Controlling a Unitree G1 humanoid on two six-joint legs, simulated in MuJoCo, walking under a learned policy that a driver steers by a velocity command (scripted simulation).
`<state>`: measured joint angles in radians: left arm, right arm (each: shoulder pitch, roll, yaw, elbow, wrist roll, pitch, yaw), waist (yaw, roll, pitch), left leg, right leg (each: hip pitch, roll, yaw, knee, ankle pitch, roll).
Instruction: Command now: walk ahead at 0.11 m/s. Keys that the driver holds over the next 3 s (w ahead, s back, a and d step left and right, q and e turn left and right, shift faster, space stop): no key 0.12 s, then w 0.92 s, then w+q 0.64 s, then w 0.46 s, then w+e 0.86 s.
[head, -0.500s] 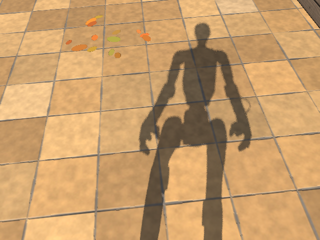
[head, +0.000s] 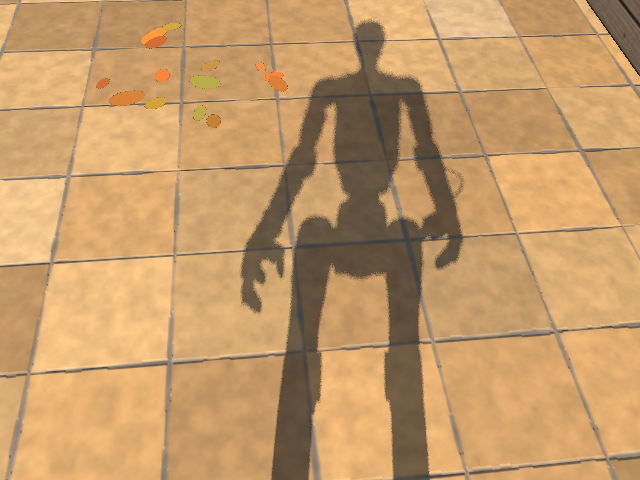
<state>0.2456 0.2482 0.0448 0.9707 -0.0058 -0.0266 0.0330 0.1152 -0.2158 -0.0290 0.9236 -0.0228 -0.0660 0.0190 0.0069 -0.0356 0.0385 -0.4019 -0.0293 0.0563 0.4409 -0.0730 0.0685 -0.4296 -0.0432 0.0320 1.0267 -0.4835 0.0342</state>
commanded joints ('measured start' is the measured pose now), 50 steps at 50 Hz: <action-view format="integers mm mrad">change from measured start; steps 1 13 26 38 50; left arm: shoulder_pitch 150 164 95 -153 -26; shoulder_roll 20 153 103 13 160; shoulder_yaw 9 53 55 38 74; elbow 3 52 35 -94 -96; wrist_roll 7 7 -19 -5 -17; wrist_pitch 24 -10 -51 -76 -77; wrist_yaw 23 15 -8 -28 -68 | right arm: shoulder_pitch -44 -64 192 241 294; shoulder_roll -108 -96 -141 -140 -169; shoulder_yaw -19 -33 -66 -33 -51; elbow -41 -40 70 74 99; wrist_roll -16 52 59 21 34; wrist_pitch -8 9 -7 -26 3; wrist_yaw -12 -46 -25 -26 -34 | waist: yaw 48 56 -102 -33 125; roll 159 -237 -28 101 134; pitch -148 56 -86 34 -153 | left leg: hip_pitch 25 -124 448 308 382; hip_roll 228 -29 74 236 220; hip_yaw -178 24 -67 -180 -51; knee -193 188 -8 -312 169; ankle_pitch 208 -353 -173 126 620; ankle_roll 169 -24 20 128 37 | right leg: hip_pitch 130 162 -15 -333 314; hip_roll -31 -213 -104 -77 49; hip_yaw -2 319 71 -28 -90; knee -155 -894 -561 -210 -503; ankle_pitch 59 -279 182 461 431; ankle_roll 6 -222 -128 -55 -183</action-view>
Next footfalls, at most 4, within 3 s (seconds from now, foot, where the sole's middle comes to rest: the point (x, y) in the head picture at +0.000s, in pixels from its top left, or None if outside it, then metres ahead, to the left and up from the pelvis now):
0.18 right None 0.09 -0.14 -0.77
0.52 left None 0.18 0.13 -0.77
1.00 right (374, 448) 0.53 -0.11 -0.77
1.60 left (252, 328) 0.80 0.17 -0.77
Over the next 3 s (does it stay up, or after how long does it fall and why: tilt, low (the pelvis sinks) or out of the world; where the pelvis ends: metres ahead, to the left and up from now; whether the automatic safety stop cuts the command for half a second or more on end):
stays up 1.41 0.28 0.00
